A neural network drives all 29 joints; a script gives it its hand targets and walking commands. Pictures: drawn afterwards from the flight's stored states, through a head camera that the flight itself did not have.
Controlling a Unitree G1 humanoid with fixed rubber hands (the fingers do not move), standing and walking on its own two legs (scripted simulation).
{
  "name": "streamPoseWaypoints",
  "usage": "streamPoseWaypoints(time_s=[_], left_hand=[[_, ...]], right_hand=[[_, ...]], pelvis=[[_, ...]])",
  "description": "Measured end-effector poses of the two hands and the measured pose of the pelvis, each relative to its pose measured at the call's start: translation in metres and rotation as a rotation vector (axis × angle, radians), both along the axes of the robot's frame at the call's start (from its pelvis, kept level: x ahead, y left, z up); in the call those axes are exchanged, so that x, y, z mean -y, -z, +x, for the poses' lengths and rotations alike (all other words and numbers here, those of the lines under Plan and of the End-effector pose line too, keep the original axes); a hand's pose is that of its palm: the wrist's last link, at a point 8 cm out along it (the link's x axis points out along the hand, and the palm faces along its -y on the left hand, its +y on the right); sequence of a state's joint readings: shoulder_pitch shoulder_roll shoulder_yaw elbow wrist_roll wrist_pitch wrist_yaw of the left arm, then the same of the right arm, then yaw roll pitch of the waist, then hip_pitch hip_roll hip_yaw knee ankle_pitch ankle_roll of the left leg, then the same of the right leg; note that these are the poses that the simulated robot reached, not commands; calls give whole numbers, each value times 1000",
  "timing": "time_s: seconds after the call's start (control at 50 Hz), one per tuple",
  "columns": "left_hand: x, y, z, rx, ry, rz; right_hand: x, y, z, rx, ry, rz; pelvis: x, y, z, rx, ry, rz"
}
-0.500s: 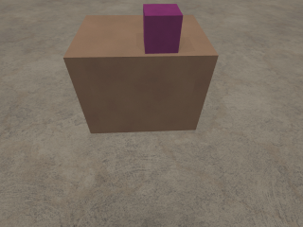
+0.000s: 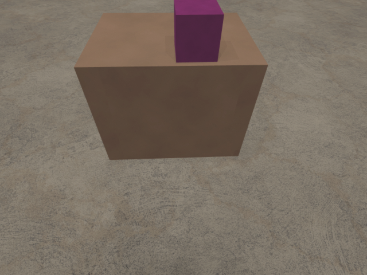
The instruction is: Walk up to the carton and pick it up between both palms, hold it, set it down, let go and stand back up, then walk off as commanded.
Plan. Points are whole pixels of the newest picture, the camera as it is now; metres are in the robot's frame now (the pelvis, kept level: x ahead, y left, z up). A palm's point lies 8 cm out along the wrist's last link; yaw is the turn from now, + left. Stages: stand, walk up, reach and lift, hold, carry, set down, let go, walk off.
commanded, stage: stand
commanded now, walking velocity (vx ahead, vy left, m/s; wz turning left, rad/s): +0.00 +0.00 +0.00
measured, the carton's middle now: (196, 31) +1.15 -0.04 +0.04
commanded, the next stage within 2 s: none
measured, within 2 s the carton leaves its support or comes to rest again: neither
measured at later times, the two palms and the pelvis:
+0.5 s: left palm out of the picture +0.09 +0.29 -0.12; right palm out of the picture +0.10 -0.30 -0.12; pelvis +0.01 -0.01 +0.00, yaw +0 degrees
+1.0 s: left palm out of the picture +0.08 +0.29 -0.11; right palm out of the picture +0.09 -0.31 -0.12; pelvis +0.00 -0.01 +0.00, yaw -1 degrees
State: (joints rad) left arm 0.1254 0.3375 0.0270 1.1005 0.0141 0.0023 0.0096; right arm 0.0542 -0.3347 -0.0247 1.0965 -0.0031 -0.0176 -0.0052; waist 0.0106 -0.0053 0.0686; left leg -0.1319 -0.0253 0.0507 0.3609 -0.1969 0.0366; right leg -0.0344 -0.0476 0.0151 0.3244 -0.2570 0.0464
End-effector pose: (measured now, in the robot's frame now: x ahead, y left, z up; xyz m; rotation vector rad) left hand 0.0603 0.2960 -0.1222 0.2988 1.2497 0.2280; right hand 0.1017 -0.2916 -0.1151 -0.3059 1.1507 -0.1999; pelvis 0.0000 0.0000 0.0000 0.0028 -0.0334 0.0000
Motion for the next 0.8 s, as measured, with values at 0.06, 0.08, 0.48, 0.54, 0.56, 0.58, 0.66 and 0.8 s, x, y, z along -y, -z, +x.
streamPoseWaypoints(time_s=[0.06,0.08,0.48,0.54,0.56,0.58,0.66,0.8], left_hand=[[4,0,6,14,4,-6],[5,0,7,16,6,-4],[7,-4,34,51,24,10],[8,-4,32,47,25,11],[10,-4,32,47,22,9],[11,-4,31,47,23,8],[17,-4,31,54,34,2],[17,-6,32,66,38,1]], right_hand=[[2,1,2,0,-2,1],[2,1,3,0,-2,1],[11,1,-6,-14,26,-9],[11,2,-7,-16,24,-4],[11,3,-7,-20,21,-3],[11,3,-7,-22,21,-3],[12,4,-6,-15,22,7],[14,1,-2,-5,17,6]], pelvis=[[1,1,2,-2,0,-2],[1,1,3,-2,0,-2],[7,1,10,1,6,3],[9,1,9,4,2,2],[9,1,8,7,4,2],[10,1,8,8,6,2],[11,0,8,10,7,1],[14,-1,6,6,7,-2]])
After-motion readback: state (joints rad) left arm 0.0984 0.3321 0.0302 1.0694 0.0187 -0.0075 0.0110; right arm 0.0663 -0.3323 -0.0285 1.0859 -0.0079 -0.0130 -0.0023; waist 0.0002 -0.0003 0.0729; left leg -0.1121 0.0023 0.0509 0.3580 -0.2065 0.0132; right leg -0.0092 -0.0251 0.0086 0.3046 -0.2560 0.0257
